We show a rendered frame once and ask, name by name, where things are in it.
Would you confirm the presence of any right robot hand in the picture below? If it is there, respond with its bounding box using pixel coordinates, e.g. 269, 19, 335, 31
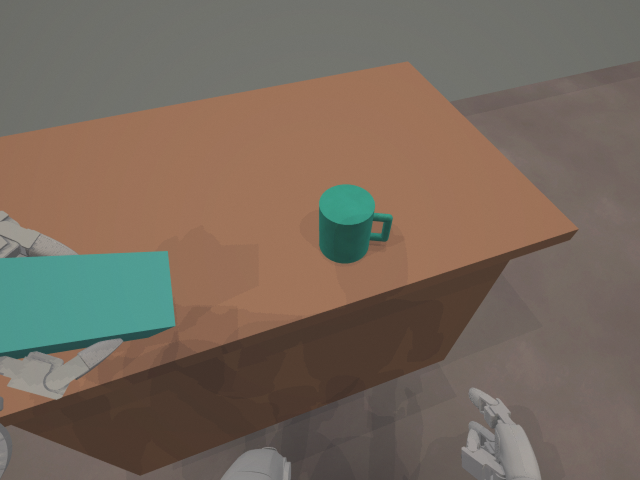
462, 388, 541, 480

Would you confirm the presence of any sponge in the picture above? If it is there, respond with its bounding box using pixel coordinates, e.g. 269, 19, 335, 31
0, 251, 175, 359

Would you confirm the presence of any table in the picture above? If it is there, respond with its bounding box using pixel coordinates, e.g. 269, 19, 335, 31
0, 61, 579, 476

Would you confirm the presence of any left robot thigh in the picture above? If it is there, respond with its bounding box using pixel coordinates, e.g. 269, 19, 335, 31
221, 449, 291, 480

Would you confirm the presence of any left robot hand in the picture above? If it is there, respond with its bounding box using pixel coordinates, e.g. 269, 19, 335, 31
0, 211, 123, 400

